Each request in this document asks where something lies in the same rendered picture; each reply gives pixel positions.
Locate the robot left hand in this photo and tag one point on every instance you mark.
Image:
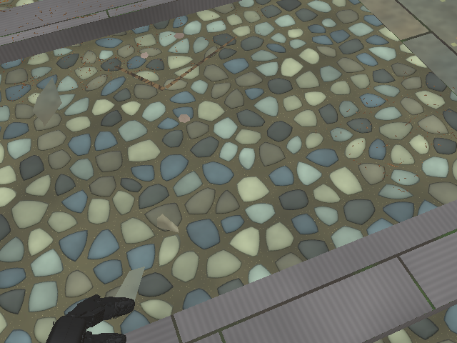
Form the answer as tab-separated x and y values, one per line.
88	313

